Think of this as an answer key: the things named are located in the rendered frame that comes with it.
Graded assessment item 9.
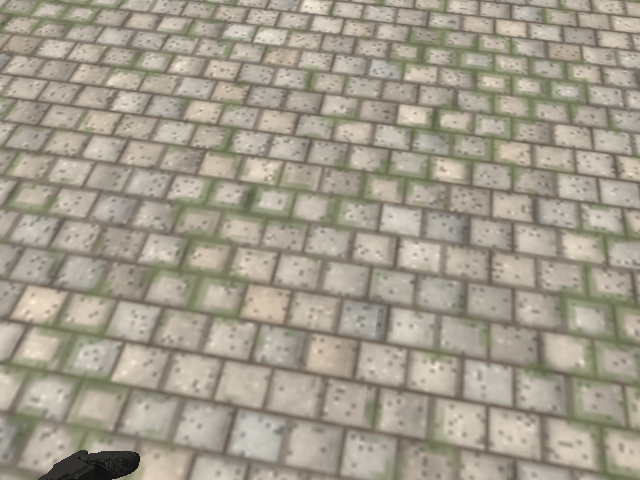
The robot left hand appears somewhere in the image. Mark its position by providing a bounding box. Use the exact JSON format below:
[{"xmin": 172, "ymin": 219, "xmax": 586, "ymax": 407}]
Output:
[{"xmin": 38, "ymin": 450, "xmax": 140, "ymax": 480}]

